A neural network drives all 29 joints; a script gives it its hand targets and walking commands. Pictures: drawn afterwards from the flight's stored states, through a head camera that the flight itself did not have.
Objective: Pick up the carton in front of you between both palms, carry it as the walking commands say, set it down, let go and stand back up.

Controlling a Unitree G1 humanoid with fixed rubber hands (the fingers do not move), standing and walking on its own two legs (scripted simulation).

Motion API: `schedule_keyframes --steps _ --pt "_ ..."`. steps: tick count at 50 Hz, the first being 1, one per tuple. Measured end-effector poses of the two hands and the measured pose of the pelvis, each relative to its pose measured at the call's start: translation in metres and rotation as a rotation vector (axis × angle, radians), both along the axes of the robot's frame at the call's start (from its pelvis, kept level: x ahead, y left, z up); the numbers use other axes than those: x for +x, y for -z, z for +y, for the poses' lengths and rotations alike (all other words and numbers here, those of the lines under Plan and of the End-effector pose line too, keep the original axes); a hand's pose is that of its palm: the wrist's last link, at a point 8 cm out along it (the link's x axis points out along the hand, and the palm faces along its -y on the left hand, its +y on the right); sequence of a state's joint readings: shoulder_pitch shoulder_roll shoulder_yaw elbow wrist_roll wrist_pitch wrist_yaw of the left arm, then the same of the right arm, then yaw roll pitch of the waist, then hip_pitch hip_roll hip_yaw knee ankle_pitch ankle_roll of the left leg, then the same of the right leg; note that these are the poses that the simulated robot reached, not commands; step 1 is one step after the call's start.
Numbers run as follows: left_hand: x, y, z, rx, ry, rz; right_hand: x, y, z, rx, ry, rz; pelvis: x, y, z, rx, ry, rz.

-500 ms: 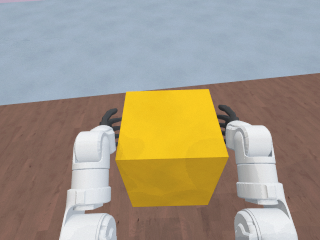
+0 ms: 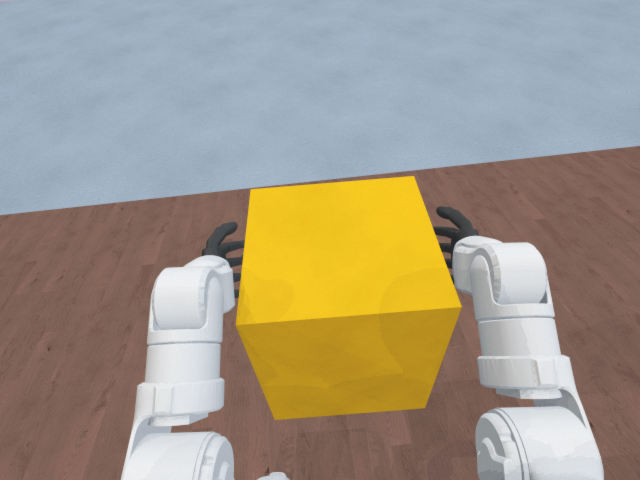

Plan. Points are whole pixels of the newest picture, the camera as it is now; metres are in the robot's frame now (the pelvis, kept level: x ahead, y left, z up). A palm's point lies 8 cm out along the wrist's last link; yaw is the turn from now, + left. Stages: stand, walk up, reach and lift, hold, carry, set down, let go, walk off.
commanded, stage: carry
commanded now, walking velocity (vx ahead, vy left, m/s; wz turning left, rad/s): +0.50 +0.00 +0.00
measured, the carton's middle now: (341, 303) +0.34 +0.01 +0.04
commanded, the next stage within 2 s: none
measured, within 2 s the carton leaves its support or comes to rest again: neither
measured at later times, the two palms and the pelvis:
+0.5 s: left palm (240, 184) +0.60 +0.18 +0.03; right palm (408, 186) +0.58 -0.11 +0.04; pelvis +0.24 +0.05 -0.04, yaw +0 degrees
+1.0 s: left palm (271, 118) +0.87 +0.16 +0.01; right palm (400, 110) +0.89 -0.14 +0.00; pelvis +0.53 -0.01 -0.09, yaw +1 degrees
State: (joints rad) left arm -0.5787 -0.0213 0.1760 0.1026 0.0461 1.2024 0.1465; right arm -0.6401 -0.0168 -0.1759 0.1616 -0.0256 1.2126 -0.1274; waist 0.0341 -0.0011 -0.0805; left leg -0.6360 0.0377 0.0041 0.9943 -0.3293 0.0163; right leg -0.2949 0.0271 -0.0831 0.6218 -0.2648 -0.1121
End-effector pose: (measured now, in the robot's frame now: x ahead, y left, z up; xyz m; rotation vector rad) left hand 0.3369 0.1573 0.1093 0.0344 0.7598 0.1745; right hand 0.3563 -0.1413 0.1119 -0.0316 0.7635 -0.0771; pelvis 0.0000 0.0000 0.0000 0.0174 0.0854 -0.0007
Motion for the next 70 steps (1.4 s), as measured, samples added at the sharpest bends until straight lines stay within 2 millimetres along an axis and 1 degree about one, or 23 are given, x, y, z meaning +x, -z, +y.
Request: schedule_keyframes --steps 4,7,10,12,13,16,19,23,27,33,37,39,41,45,47,50,57,60,62,64,66,68,70 --pt "0.039 -0.003 0.013 -0.010 -0.026 -0.025 0.041 0.000 0.013 0.016 -0.002 -0.023 0.036 0.001 0.005 -0.007 0.001 0.008" --pt "0.073 0.002 0.025 -0.016 -0.037 -0.039 0.076 0.005 0.025 0.024 -0.001 -0.037 0.069 0.009 0.013 -0.019 0.001 0.010" --pt "0.111 0.016 0.040 -0.024 -0.039 -0.055 0.114 0.016 0.040 0.015 -0.001 -0.053 0.109 0.029 0.024 -0.036 0.006 -0.001" --pt "0.140 0.031 0.047 -0.030 -0.021 -0.069 0.138 0.029 0.047 -0.002 0.008 -0.067 0.134 0.048 0.030 -0.042 0.008 -0.011" --pt "0.152 0.041 0.049 -0.038 -0.015 -0.062 0.147 0.037 0.049 -0.015 0.011 -0.062 0.143 0.053 0.032 -0.031 0.003 -0.013" --pt "0.177 0.066 0.048 -0.046 0.012 0.009 0.163 0.064 0.048 -0.029 0.034 0.010 0.167 0.055 0.039 -0.034 -0.003 -0.018" --pt "0.202 0.079 0.042 -0.042 0.045 0.055 0.176 0.079 0.041 -0.030 0.062 0.055 0.191 0.051 0.045 -0.041 -0.001 -0.015" --pt "0.243 0.080 0.032 -0.050 0.072 0.041 0.207 0.079 0.032 -0.021 0.102 0.040 0.225 0.046 0.049 -0.043 0.000 -0.003" --pt "0.287 0.073 0.023 -0.063 0.074 -0.002 0.247 0.072 0.022 -0.007 0.128 -0.003 0.267 0.043 0.047 -0.042 -0.001 0.008" --pt "0.361 0.054 0.006 -0.061 0.071 -0.094 0.324 0.053 0.005 0.001 0.126 -0.095 0.341 0.051 0.035 -0.020 -0.009 0.005" --pt "0.419 0.050 -0.008 -0.035 0.066 -0.139 0.386 0.054 -0.009 0.010 0.104 -0.140 0.403 0.074 0.022 0.005 -0.014 -0.013" --pt "0.446 0.055 -0.012 -0.014 0.053 -0.156 0.421 0.062 -0.013 0.013 0.076 -0.156 0.433 0.093 0.014 0.017 -0.019 -0.026" --pt "0.467 0.066 -0.012 0.005 0.039 -0.128 0.448 0.075 -0.013 0.019 0.052 -0.129 0.452 0.102 0.009 0.000 -0.012 -0.026" --pt "0.491 0.094 -0.005 -0.002 -0.005 -0.004 0.486 0.099 -0.006 0.006 0.004 -0.004 0.487 0.097 -0.003 0.009 -0.010 -0.023" --pt "0.505 0.100 -0.002 -0.006 -0.024 0.027 0.505 0.105 -0.002 0.003 -0.012 0.026 0.505 0.093 -0.007 0.013 -0.014 -0.019" --pt "0.532 0.102 0.001 -0.011 -0.043 0.029 0.537 0.107 0.001 0.010 -0.021 0.030 0.532 0.088 -0.011 0.016 -0.017 -0.009" --pt "0.614 0.091 0.006 -0.022 -0.047 -0.044 0.614 0.099 0.005 0.032 0.004 -0.041 0.607 0.086 -0.007 0.014 -0.005 0.006" --pt "0.655 0.086 0.009 -0.023 -0.038 -0.081 0.652 0.095 0.009 0.037 0.016 -0.078 0.647 0.093 -0.001 0.001 0.002 0.007" --pt "0.684 0.087 0.014 -0.022 -0.032 -0.097 0.679 0.096 0.013 0.036 0.019 -0.094 0.676 0.102 0.003 -0.010 0.009 0.005" --pt "0.713 0.095 0.019 -0.024 -0.024 -0.108 0.708 0.101 0.019 0.028 0.022 -0.106 0.707 0.116 0.009 -0.024 0.016 -0.007" --pt "0.745 0.107 0.023 -0.028 -0.003 -0.117 0.735 0.110 0.022 0.009 0.031 -0.115 0.739 0.135 0.014 -0.044 0.025 -0.026" --pt "0.772 0.125 0.023 -0.042 0.017 -0.092 0.756 0.124 0.022 -0.020 0.039 -0.093 0.758 0.146 0.016 -0.018 0.015 -0.030" --pt "0.790 0.144 0.019 -0.040 0.044 -0.032 0.767 0.143 0.018 -0.030 0.057 -0.033 0.771 0.147 0.021 -0.020 0.013 -0.032"
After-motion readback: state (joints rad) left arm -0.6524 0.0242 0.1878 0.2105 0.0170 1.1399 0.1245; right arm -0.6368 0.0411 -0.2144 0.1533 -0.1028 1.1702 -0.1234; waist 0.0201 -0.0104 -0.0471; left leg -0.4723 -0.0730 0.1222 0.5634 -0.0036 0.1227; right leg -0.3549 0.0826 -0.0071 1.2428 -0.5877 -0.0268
